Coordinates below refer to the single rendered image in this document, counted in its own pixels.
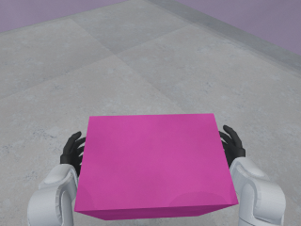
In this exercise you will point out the carton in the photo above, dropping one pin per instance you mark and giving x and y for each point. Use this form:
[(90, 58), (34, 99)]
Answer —
[(153, 166)]

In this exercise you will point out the robot right forearm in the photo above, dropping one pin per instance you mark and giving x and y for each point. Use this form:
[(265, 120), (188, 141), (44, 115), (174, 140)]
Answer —
[(262, 202)]

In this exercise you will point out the robot left hand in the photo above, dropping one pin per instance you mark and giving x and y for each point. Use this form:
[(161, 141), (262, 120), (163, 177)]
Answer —
[(71, 152)]

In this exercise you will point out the robot left forearm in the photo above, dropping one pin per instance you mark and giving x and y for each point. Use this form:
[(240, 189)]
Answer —
[(50, 205)]

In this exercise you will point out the robot right hand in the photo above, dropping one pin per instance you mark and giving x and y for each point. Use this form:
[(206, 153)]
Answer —
[(234, 147)]

